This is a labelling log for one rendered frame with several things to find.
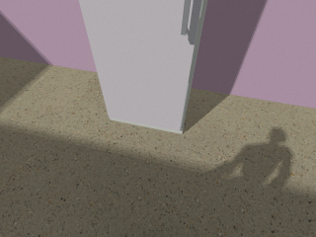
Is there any handle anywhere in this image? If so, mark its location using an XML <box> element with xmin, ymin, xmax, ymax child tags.
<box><xmin>181</xmin><ymin>0</ymin><xmax>191</xmax><ymax>36</ymax></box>

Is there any fridge door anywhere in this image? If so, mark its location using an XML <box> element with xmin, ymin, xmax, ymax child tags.
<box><xmin>79</xmin><ymin>0</ymin><xmax>202</xmax><ymax>131</ymax></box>

